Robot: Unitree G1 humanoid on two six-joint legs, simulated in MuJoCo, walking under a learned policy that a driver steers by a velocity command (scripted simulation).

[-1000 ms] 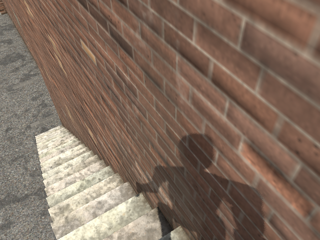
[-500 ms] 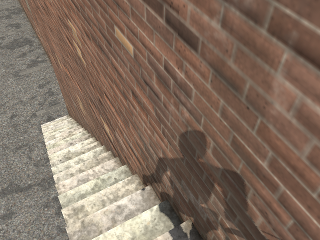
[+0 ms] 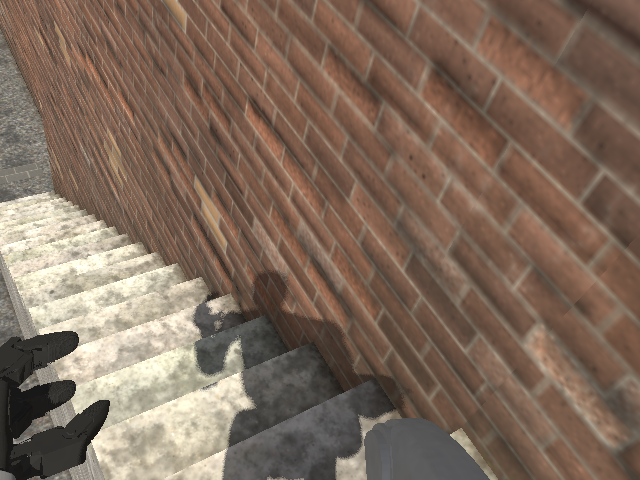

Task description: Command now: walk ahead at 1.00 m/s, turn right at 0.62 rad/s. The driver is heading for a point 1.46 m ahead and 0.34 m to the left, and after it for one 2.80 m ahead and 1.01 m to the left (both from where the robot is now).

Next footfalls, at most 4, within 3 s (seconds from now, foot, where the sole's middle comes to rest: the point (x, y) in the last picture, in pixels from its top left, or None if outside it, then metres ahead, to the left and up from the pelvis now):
0.02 right None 0.20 -0.11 -0.58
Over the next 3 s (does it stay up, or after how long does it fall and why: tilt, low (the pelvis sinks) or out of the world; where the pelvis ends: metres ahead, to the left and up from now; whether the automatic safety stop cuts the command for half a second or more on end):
falls after 0.20 s (out of the world)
